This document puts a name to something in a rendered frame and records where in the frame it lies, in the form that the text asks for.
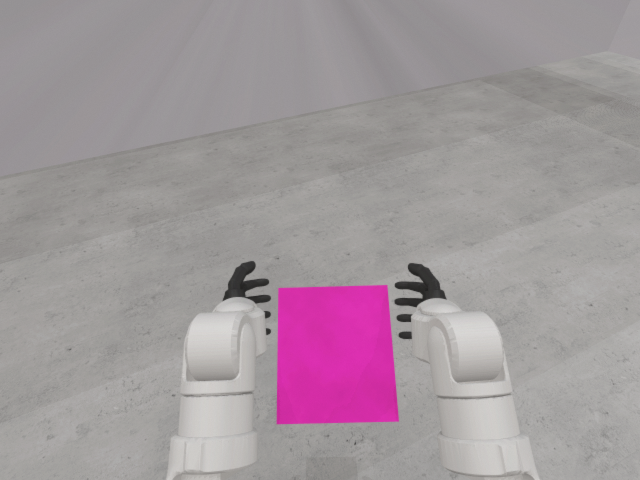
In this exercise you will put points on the left robot hand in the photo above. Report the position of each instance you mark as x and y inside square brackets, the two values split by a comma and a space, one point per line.
[237, 287]

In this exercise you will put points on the left robot forearm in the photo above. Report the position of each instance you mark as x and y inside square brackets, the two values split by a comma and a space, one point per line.
[216, 437]

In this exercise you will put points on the right robot hand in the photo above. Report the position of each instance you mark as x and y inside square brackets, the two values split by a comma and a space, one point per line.
[429, 289]

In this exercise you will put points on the right robot forearm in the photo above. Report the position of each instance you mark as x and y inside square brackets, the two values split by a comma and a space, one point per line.
[480, 437]

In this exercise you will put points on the carton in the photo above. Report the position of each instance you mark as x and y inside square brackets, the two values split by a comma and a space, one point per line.
[335, 359]

